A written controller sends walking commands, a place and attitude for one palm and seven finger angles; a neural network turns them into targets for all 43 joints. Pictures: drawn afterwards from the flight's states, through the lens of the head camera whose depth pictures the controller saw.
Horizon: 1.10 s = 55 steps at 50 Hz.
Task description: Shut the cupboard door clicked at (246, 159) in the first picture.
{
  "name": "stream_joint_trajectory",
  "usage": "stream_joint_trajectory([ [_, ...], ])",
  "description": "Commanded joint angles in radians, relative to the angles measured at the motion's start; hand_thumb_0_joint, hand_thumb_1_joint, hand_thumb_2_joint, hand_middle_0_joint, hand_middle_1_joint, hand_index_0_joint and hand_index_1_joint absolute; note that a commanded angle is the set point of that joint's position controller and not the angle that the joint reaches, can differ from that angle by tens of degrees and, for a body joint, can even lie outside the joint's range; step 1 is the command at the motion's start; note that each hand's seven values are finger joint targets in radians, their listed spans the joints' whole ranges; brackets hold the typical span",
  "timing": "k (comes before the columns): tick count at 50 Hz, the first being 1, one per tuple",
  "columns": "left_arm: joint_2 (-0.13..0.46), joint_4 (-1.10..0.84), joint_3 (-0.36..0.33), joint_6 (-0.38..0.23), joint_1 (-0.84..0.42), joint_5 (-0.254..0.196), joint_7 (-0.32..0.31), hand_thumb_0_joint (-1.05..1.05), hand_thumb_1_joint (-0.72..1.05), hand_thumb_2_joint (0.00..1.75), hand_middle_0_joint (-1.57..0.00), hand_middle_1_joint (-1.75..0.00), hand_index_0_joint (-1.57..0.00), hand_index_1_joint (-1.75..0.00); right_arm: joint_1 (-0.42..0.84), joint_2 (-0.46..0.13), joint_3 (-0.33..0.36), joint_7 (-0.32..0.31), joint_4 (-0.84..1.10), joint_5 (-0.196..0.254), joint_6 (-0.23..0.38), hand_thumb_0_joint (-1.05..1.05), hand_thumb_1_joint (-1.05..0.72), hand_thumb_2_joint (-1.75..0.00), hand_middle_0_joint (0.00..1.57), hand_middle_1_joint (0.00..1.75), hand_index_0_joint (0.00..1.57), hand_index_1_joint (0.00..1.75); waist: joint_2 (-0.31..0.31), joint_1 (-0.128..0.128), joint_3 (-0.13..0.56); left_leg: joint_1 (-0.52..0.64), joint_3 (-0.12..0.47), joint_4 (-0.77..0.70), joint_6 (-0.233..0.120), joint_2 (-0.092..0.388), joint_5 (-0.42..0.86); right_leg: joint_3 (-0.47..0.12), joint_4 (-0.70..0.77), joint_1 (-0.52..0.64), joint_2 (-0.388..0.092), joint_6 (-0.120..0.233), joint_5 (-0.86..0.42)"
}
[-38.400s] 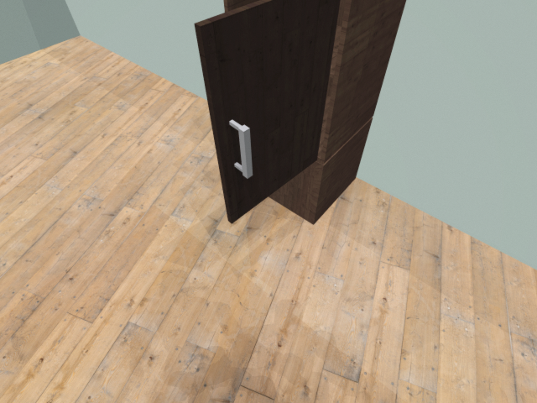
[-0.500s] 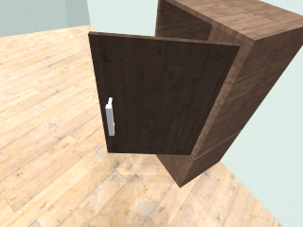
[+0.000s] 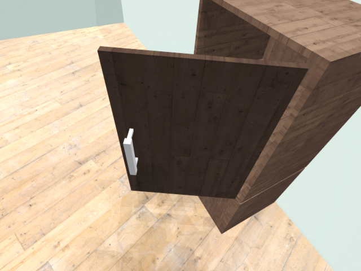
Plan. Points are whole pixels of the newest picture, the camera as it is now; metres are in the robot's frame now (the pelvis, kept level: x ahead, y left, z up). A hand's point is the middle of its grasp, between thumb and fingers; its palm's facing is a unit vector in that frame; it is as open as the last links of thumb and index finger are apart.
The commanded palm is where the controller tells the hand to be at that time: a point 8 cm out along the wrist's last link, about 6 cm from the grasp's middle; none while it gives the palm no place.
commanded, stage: come to a stop and stand still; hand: left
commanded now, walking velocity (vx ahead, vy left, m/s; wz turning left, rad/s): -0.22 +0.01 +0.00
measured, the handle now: (132, 152) +0.43 +0.18 -0.05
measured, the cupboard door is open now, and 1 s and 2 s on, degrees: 58 58 58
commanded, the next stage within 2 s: look again from close up in 1.26 s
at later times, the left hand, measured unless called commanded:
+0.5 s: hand out of the picture -0.02 +0.17 -0.17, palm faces +0.05 -0.98 -0.18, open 7.3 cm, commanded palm none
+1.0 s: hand out of the picture -0.02 +0.23 -0.17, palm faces -0.01 -0.96 -0.26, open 7.3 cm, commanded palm none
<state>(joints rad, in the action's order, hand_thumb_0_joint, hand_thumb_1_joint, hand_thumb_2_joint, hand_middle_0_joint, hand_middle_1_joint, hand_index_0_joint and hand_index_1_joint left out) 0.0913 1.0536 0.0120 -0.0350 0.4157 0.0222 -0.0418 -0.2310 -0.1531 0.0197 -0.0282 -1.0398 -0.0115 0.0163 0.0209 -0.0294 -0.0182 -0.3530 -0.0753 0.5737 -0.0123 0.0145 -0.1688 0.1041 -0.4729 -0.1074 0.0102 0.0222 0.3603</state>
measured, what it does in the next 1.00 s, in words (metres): stands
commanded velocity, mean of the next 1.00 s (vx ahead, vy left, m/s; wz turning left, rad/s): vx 0.01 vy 0.01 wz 0.00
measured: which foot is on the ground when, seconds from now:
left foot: down 0.00-1.00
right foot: down 0.00-1.00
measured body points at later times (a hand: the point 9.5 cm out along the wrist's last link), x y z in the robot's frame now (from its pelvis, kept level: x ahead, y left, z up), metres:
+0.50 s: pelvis -0.03 -0.01 +0.00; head -0.04 +0.01 +0.45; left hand -0.03 +0.22 -0.16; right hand +0.00 -0.25 -0.14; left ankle +0.01 +0.09 -0.73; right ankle -0.06 -0.12 -0.73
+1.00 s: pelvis -0.02 +0.04 +0.00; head -0.01 +0.02 +0.45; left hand -0.02 +0.28 -0.15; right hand -0.03 -0.17 -0.17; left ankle +0.01 +0.09 -0.73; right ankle -0.06 -0.12 -0.73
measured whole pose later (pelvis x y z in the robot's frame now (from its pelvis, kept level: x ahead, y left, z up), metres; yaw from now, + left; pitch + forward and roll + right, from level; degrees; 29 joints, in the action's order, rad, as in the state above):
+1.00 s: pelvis -0.02 +0.04 +0.00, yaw -2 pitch +0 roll +0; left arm 0.16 1.08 0.01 -0.01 0.33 0.02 -0.05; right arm -0.33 -0.16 -0.02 -0.02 -1.07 -0.02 0.01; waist -0.06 0.00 -0.01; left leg -0.27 -0.11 0.51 -0.11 -0.07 -0.24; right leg 0.02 -0.52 -0.18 -0.09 -0.02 0.34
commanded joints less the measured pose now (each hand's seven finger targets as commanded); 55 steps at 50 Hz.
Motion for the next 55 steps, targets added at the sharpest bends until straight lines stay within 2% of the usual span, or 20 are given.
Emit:
stream_joint_trajectory([
  [1, 0.098, -0.038, -0.029, 0.016, 0.097, -0.011, -0.021, 0.0, 0.9, 0.9, -0.2, -0.3, -0.2, -0.3, -0.092, -0.117, 0.018, -0.015, 0.033, 0.012, 0.013, 0.0, -0.9, -0.9, 0.2, 0.3, 0.2, 0.3, -0.028, 0.02, 0.078, 0.317, 0.138, -0.045, -0.091, 0.2, 0.833, -0.07, -0.037, -0.151, -0.111, -0.024, -0.402],
  [3, 0.099, -0.04, -0.032, 0.034, 0.094, -0.006, -0.025, 0.0, 0.9, 0.9, -0.2, -0.3, -0.2, -0.3, -0.068, -0.123, 0.017, -0.023, 0.031, 0.012, 0.003, 0.0, -0.9, -0.9, 0.2, 0.3, 0.2, 0.3, -0.188, 0.014, 0.04, 0.285, 0.186, -0.103, -0.141, 0.248, 0.924, -0.06, -0.073, -0.146, -0.079, -0.034, -0.078],
  [5, 0.111, -0.046, -0.039, 0.047, 0.078, -0.011, -0.021, 0.0, 0.9, 0.9, -0.2, -0.3, -0.2, -0.3, -0.031, -0.121, 0.018, -0.029, 0.044, 0.01, -0.001, 0.0, -0.9, -0.9, 0.2, 0.3, 0.2, 0.3, -0.236, 0.009, 0.022, 0.251, 0.214, -0.164, -0.181, 0.272, 0.935, -0.077, -0.168, -0.148, -0.074, -0.031, 0.094],
  [10, 0.102, -0.07, -0.051, 0.059, 0.049, -0.002, -0.007, 0.0, 0.9, 0.9, -0.2, -0.3, -0.2, -0.3, 0.024, -0.144, 0.045, -0.025, 0.081, 0.001, -0.014, 0.0, -0.9, -0.9, 0.2, 0.3, 0.2, 0.3, -0.105, 0.007, 0.115, 0.238, 0.203, -0.153, -0.205, 0.277, 0.68, -0.073, -0.2, -0.136, -0.059, -0.027, 0.071],
  [13, 0.091, -0.074, -0.054, 0.056, 0.067, 0.005, -0.002, 0.0, 0.9, 0.9, -0.2, -0.3, -0.2, -0.3, 0.069, -0.128, 0.047, -0.01, 0.1, 0.0, -0.027, 0.0, -0.9, -0.9, 0.2, 0.3, 0.2, 0.3, -0.006, -0.016, 0.1, 0.072, 0.157, -0.139, -0.124, 0.193, 0.174, -0.086, -0.01, -0.046, -0.065, -0.026, -0.103],
  [14, 0.112, -0.082, -0.054, 0.051, 0.049, 0.011, -0.002, 0.0, 0.9, 0.9, -0.2, -0.3, -0.2, -0.3, 0.069, -0.095, 0.043, -0.001, 0.105, 0.002, -0.034, 0.0, -0.9, -0.9, 0.2, 0.3, 0.2, 0.3, 0.086, -0.006, 0.058, 0.014, 0.117, -0.125, -0.067, 0.114, -0.087, -0.172, 0.09, -0.072, -0.114, -0.003, -0.075],
  [15, 0.143, -0.089, -0.048, 0.042, 0.017, 0.01, 0.001, 0.0, 0.9, 0.9, -0.2, -0.3, -0.2, -0.3, 0.066, -0.053, 0.032, 0.008, 0.106, 0.001, -0.045, 0.0, -0.9, -0.9, 0.2, 0.3, 0.2, 0.3, 0.173, 0.009, 0.021, 0.017, 0.067, -0.089, -0.021, 0.04, -0.208, -0.252, 0.194, -0.145, -0.197, 0.036, 0.068],
  [17, 0.169, -0.11, -0.049, 0.031, -0.076, 0.0, 0.0, 0.0, 0.9, 0.9, -0.2, -0.3, -0.2, -0.3, 0.063, -0.045, 0.025, 0.021, 0.084, -0.01, -0.054, 0.0, -0.9, -0.9, 0.2, 0.3, 0.2, 0.3, 0.234, 0.023, -0.052, 0.07, 0.037, 0.054, 0.009, 0.016, -0.166, -0.33, 0.337, -0.31, -0.262, 0.09, 0.3],
  [20, 0.174, -0.105, -0.046, 0.018, -0.09, -0.005, 0.005, 0.0, 0.9, 0.9, -0.2, -0.3, -0.2, -0.3, 0.001, -0.027, 0.013, 0.026, 0.041, -0.016, -0.037, 0.0, -0.9, -0.9, 0.2, 0.3, 0.2, 0.3, 0.103, 0.038, -0.077, 0.092, 0.026, 0.022, 0.007, 0.016, -0.091, -0.267, 0.298, -0.269, -0.224, 0.085, 0.175],
  [24, 0.192, -0.081, -0.051, 0.015, -0.052, -0.002, 0.016, 0.0, 0.9, 0.9, -0.2, -0.3, -0.2, -0.3, -0.047, -0.058, 0.001, 0.024, 0.019, -0.013, -0.012, 0.0, -0.9, -0.9, 0.2, 0.3, 0.2, 0.3, 0.041, 0.023, -0.11, 0.088, 0.038, -0.1, 0.002, 0.023, -0.095, -0.214, 0.211, -0.208, -0.183, 0.069, 0.115],
  [28, 0.175, -0.054, -0.049, 0.025, -0.03, -0.004, 0.015, 0.0, 0.9, 0.9, -0.2, -0.3, -0.2, -0.3, -0.081, -0.073, -0.012, 0.013, 0.002, -0.009, -0.003, 0.0, -0.9, -0.9, 0.2, 0.3, 0.2, 0.3, -0.096, 0.009, -0.109, 0.07, 0.117, -0.193, -0.019, 0.059, -0.044, -0.137, 0.115, -0.147, -0.13, 0.036, -0.003],
  [30, 0.15, -0.04, -0.041, 0.027, -0.013, -0.003, 0.014, 0.0, 0.9, 0.9, -0.2, -0.3, -0.2, -0.3, -0.091, -0.078, -0.014, 0.006, -0.008, -0.003, 0.001, 0.0, -0.9, -0.9, 0.2, 0.3, 0.2, 0.3, -0.107, -0.002, -0.107, 0.036, 0.161, -0.246, -0.038, 0.086, -0.073, -0.101, 0.098, -0.092, -0.106, 0.016, -0.058],
  [32, 0.133, -0.017, -0.034, 0.029, 0.0, -0.005, 0.012, 0.0, 0.9, 0.9, -0.2, -0.3, -0.2, -0.3, -0.1, -0.086, -0.015, 0.003, -0.013, -0.002, 0.002, 0.0, -0.9, -0.9, 0.2, 0.3, 0.2, 0.3, -0.091, -0.004, -0.09, 0.03, 0.179, -0.275, -0.041, 0.092, -0.101, -0.087, 0.089, -0.058, -0.105, 0.008, -0.086],
  [33, 0.153, 0.032, -0.014, -0.003, 0.067, 0.004, -0.031, 0.0, 0.9, 0.9, -0.2, -0.3, -0.2, -0.3, 0.027, -0.12, -0.02, 0.008, 0.056, 0.002, 0.015, 0.0, -0.9, -0.9, 0.2, 0.3, 0.2, 0.3, -0.184, -0.031, -0.179, 0.035, 0.1, -0.041, -0.003, 0.063, 0.021, -0.171, 0.158, -0.18, -0.148, 0.032, -0.245],
  [34, 0.221, -0.022, -0.024, -0.006, -0.016, -0.002, -0.018, 0.0, 0.9, 0.9, -0.2, -0.3, -0.2, -0.3, -0.073, -0.069, -0.016, 0.016, 0.071, -0.004, 0.0, 0.0, -0.9, -0.9, 0.2, 0.3, 0.2, 0.3, -0.175, 0.059, -0.11, 0.061, 0.103, -0.043, 0.001, 0.036, -0.17, -0.213, 0.163, -0.229, -0.189, 0.071, 0.068],
  [35, 0.22, -0.036, -0.04, -0.013, -0.053, 0.003, -0.01, 0.0, 0.9, 0.9, -0.2, -0.3, -0.2, -0.3, -0.108, -0.068, -0.014, 0.016, 0.054, -0.016, 0.003, 0.0, -0.9, -0.9, 0.2, 0.3, 0.2, 0.3, -0.218, 0.058, -0.068, 0.099, 0.12, -0.052, -0.001, 0.041, -0.084, -0.187, 0.116, -0.214, -0.187, 0.081, -0.028],
  [36, 0.205, -0.032, -0.035, -0.009, -0.068, 0.001, -0.007, 0.0, 0.9, 0.9, -0.2, -0.3, -0.2, -0.3, -0.161, -0.084, -0.014, 0.014, 0.051, -0.012, 0.006, 0.0, -0.9, -0.9, 0.2, 0.3, 0.2, 0.3, -0.189, 0.074, -0.006, 0.099, 0.149, -0.089, -0.019, 0.069, -0.071, -0.132, 0.056, -0.163, -0.132, 0.066, 0.013],
  [39, 0.127, -0.012, -0.02, 0.006, -0.008, -0.002, -0.004, 0.0, 0.9, 0.9, -0.2, -0.3, -0.2, -0.3, -0.149, -0.122, -0.008, 0.009, 0.066, -0.006, 0.011, 0.0, -0.9, -0.9, 0.2, 0.3, 0.2, 0.3, -0.115, 0.037, 0.039, 0.059, 0.245, -0.211, -0.062, 0.121, -0.145, -0.059, -0.04, -0.099, -0.054, 0.031, 0.025],
  [47, 0.125, 0.004, -0.014, 0.011, -0.015, -0.005, -0.005, 0.0, 0.9, 0.9, -0.2, -0.3, -0.2, -0.3, -0.131, -0.104, -0.012, 0.006, 0.031, -0.003, 0.019, 0.0, -0.9, -0.9, 0.2, 0.3, 0.2, 0.3, 0.043, 0.027, -0.071, 0.054, 0.2, -0.257, -0.054, 0.092, -0.088, -0.111, 0.014, -0.137, -0.095, 0.021, -0.069],
  [55, 0.153, 0.006, -0.015, 0.016, -0.014, -0.004, -0.007, 0.0, 0.9, 0.9, -0.2, -0.3, -0.2, -0.3, -0.116, -0.114, -0.012, 0.003, -0.003, -0.003, 0.027, 0.0, -0.9, -0.9, 0.2, 0.3, 0.2, 0.3, -0.017, 0.023, -0.033, 0.144, 0.165, -0.26, -0.052, 0.098, 0.06, -0.113, 0.022, -0.124, -0.108, 0.006, -0.126],
])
